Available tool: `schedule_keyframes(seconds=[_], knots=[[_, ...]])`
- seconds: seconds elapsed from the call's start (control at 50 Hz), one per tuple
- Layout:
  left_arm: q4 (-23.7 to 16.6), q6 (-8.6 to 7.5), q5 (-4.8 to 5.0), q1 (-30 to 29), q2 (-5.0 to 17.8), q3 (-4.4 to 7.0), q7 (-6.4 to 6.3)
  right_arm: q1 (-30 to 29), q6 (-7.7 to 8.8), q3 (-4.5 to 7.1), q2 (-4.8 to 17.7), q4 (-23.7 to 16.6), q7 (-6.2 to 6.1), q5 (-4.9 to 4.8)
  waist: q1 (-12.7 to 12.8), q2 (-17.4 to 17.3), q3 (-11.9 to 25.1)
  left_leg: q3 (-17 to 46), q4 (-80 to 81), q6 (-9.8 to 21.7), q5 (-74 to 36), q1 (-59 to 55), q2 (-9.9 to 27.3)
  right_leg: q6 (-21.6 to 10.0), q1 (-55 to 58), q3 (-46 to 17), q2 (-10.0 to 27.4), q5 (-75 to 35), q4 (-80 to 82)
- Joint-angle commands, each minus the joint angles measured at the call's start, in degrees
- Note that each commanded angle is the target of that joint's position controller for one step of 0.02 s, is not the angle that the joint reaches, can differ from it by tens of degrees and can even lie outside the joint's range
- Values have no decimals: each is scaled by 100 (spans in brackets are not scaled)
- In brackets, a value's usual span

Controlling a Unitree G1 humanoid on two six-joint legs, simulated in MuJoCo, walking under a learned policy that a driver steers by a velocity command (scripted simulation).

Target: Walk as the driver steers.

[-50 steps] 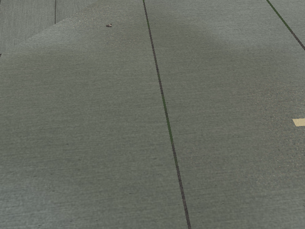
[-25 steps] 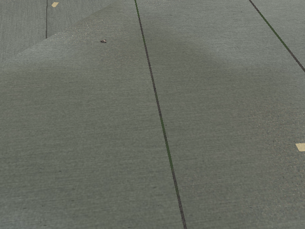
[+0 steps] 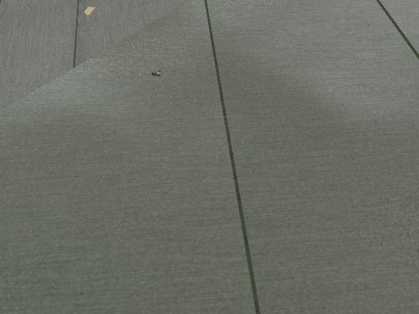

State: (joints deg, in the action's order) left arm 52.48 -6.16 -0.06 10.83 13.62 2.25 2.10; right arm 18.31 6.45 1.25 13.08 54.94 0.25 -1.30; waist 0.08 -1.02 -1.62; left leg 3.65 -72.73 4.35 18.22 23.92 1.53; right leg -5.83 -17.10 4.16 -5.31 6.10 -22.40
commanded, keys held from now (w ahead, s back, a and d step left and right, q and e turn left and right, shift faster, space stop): w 0.74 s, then w+e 0.26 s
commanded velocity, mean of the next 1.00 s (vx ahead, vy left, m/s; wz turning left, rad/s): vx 0.50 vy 0.00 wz -0.06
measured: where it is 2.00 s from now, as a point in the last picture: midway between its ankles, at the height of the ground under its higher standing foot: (240, 179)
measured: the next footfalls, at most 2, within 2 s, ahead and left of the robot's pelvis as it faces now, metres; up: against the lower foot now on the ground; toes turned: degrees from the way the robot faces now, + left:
left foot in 0.38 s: +0.38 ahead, +0.17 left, +0.00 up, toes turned +1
right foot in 0.98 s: +0.69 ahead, -0.07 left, +0.00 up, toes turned -8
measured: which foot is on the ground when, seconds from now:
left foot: up 0.00-0.36, down 0.38-1.00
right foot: down 0.00-0.40, up 0.42-0.96, down 0.98-1.00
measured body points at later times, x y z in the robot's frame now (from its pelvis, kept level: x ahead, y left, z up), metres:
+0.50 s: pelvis +0.28 +0.08 +0.00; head +0.30 +0.10 +0.45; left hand +0.29 +0.35 -0.15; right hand +0.41 -0.17 -0.11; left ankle +0.34 +0.17 -0.74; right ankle +0.15 -0.06 -0.64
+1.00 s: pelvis +0.55 +0.03 -0.02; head +0.58 +0.02 +0.43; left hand +0.77 +0.25 -0.12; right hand +0.49 -0.23 -0.16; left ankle +0.35 +0.17 -0.72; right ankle +0.65 -0.06 -0.74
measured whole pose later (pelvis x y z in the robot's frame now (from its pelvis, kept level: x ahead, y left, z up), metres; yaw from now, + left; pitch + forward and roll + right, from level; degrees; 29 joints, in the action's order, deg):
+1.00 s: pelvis +0.55 +0.03 -0.02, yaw -6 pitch +2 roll +1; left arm 47.0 -4.9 1.1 2.0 13.6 2.9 3.1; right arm 21.9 3.4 3.1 14.7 56.8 -1.0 0.4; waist -2.3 0.2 -1.3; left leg -6.7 -32.5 -0.2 26.4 -1.4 1.5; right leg -6.8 -29.7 2.8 -1.0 5.8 -33.4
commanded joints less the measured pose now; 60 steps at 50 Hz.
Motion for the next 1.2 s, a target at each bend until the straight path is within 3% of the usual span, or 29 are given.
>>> schedule_keyframes(seconds=[0.02, 0.12, 0.2, 0.26, 0.32, 0.36, 0.38, 0.4, 0.42, 0.44, 0.46, 0.48, 0.5, 0.54, 0.58, 0.68, 0.76, 0.86, 0.92, 0.94, 0.96, 0.98, 1.0, 1.02, 1.04, 1.06, 1.08, 1.12, 1.2], knots=[[-138, -130, -5, -36, 247, -11, 59, 616, -85, 122, 265, -204, -85, -1, -308, 280, 112, 135, 172, -99, -339, 626, 609, -979, 145, -1675, 1590, -128, 1610], [102, -95, -6, 599, 708, 72, -132, -654, -120, 162, 391, -718, -159, 129, -16, 294, -151, -51, 1820, -403, -1622, 1484, 803, -901, 246, -1257, 1514, -485, 1747], [226, -26, 87, 1075, 843, 93, -188, -1520, -70, 115, 291, -941, -92, 76, 313, 338, -126, -270, 3366, -424, -2404, 1241, 519, -641, 736, -975, 1423, -561, 1599], [356, 38, 124, 1360, 873, 104, -186, -2017, -47, 89, 320, -1117, 11, 12, 488, 402, -230, -313, 3892, -401, -2207, 1261, 406, -629, 1266, -1047, 1638, -404, 1376], [414, 124, 128, 1382, 942, 145, -215, -2111, 23, 117, 463, -1261, 127, -4, 375, 483, -235, -288, 4282, -185, -1593, 1123, 320, -527, 1785, -1199, 1941, -579, 997], [366, 184, 121, 1150, 1013, 163, -228, -1440, 66, 234, 692, -1113, 145, 14, -71, 558, 119, -498, 4531, 16, -1302, 92, 64, -361, 1803, -1068, 1849, -1784, 260], [316, 203, 69, 1079, 871, 108, -224, -464, 76, 389, 983, -810, 113, 19, -491, 437, 712, -506, 4550, 203, -1356, -1196, 5, -206, 1486, -798, 1507, -2388, -862], [125, 183, -55, 1089, 623, -9, -229, 705, 66, 525, 1504, -592, 62, 89, -854, -310, 1678, 812, 4499, 628, -1465, -2969, 1152, 22, 324, -419, 1078, -1063, -2824], [158, 43, 38, 1805, -112, -202, -168, 966, 24, 580, 1781, -455, 123, 125, -472, -1907, 2234, 3378, 5223, 1446, -390, -4695, 2177, 323, -1969, -455, 103, 2359, -4551], [215, -75, 163, 1516, 588, -55, -157, 818, 38, 417, 1155, -527, 138, 111, -611, -1167, 1944, 3605, 5540, 1233, 73, -4443, 2046, 207, -2581, -1172, 425, 2532, -5256], [47, -137, 255, 979, 892, 35, -145, 280, 50, 335, 917, -637, 131, 91, -502, -800, 1199, 2724, 5602, 982, -338, -3682, 1883, 111, -2820, -1078, 708, 1962, -5287], [-5, -131, 218, 721, 855, 42, -188, -239, 44, 281, 809, -748, 147, 99, -295, -290, 834, 2033, 5744, 877, -1069, -2875, 1653, 150, -2537, -911, 1003, 1413, -5058], [-29, -92, 126, 589, 784, 75, -218, -487, 44, 249, 680, -779, 174, 125, -158, -159, 553, 1574, 5932, 839, -1505, -2290, 1436, 197, -2329, -868, 1163, 1088, -4736], [3, 53, 105, 769, 549, 83, -223, -506, 62, 205, 511, -682, 205, 167, 73, -346, 453, 1007, 6227, 787, -1910, -1766, 1138, 257, -1820, -834, 1315, 772, -4369], [-22, 145, 90, 729, 454, 93, -236, -298, 81, 239, 635, -540, 175, 154, 133, -309, 313, 679, 6365, 854, -2389, -1623, 1072, 337, -1920, -757, 1336, 564, -4110], [-378, 161, 36, -301, 400, 117, -227, 146, -12, 269, 788, -327, 17, 141, -72, -221, 22, 290, 6569, 786, -2523, -1840, 1020, 499, -2550, -694, 1335, -624, -2677], [-569, 117, 81, -1017, 312, 69, -157, 450, -42, 279, 884, -168, -40, 102, -293, -249, -165, -7, 6670, 659, -2181, -2068, 962, 463, -2363, -492, 1140, -1267, -1565], [-859, 92, 163, -1592, 307, 24, 30, 696, -132, 323, 897, 70, -87, 110, -429, -226, -388, -326, 6394, 565, -2425, -2994, 1342, 208, -2612, -465, 1037, -816, -1104], [-939, 74, 156, -1400, 459, 85, 138, 429, -202, 380, 1044, 6, -131, 108, -192, -369, -128, -635, 5716, 386, -4137, -3223, 1409, -58, -1927, -179, 736, -103, -1023], [-870, 84, 137, -1024, 588, 163, 140, 339, -232, 399, 1112, -36, -149, 111, 24, -469, 174, -760, 5173, 306, -5153, -3199, 1351, -163, -1275, 16, 509, 43, -1037], [-636, 95, 135, -194, 794, 306, 126, 230, -285, 385, 1090, -96, -172, 125, 447, -401, 623, -1002, 4111, 153, -5726, -2956, 1120, -309, -187, 174, 232, -89, -845], [-407, 122, 125, 790, 1189, 484, 70, 222, -280, 344, 1052, -239, -205, 172, 808, -72, 1172, -1130, 2586, -62, -4825, -1778, 887, -580, 1493, -621, 634, -254, -849], [-368, 145, 87, 1383, 1814, 628, 17, 713, -121, 110, 373, -458, -94, 280, 542, 1333, 1908, -1001, 227, -491, -1138, 791, -177, -1641, 3735, -3594, 2121, 433, -482], [-345, 150, 98, 1441, 1474, 506, 9, 610, 126, 104, 488, -405, -6, 159, 591, 1275, 2401, 68, -655, -410, 1307, 1728, -481, -1861, 4220, -5172, 2529, 878, 478], [-405, 132, 90, 1113, 1175, 432, -8, 28, 270, 220, 908, -610, 43, -52, 609, 1026, 1568, 268, -814, -261, 974, 2275, -116, -1488, 3636, -4343, 2295, 837, 542], [-552, 118, 99, 630, 970, 372, -16, -348, 327, 224, 957, -721, 19, -72, 448, 501, 1014, 173, -440, -195, 413, 2166, 170, -1258, 2696, -3495, 2042, 410, 606], [-675, 119, 79, 236, 810, 315, -4, -492, 310, 268, 942, -737, -38, 35, 211, 93, 644, 107, 59, -233, 87, 1818, 365, -1117, 1769, -2937, 1821, -128, 718], [-793, 123, 26, -12, 647, 250, -19, -408, 150, 334, 872, -816, -103, 156, -125, 226, 452, 107, 678, -340, -144, 1106, 550, -1035, 777, -2453, 1508, -624, 991], [-763, 98, 73, 385, 992, 343, -174, -881, -18, 332, 684, -1098, -178, 231, -70, 394, 218, -68, 1910, -655, -968, 1158, 428, -1043, 227, -1997, 1283, -1048, 1182]])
